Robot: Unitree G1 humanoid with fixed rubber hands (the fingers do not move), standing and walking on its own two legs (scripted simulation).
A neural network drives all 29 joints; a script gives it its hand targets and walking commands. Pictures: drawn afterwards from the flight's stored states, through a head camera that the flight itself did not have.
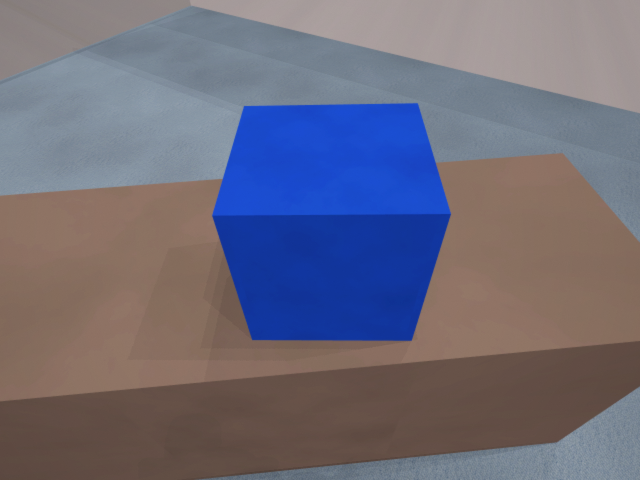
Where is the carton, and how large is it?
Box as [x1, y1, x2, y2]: [212, 103, 450, 340]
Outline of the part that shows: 417,103 244,106 212,216 252,339 411,340 450,215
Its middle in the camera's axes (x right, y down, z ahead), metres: +0.02 -0.02 +0.63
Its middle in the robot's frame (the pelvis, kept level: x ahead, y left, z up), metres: +0.50 +0.00 +0.02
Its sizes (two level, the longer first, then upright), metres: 0.271 0.247 0.296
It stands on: a pedestal, 0.63 m high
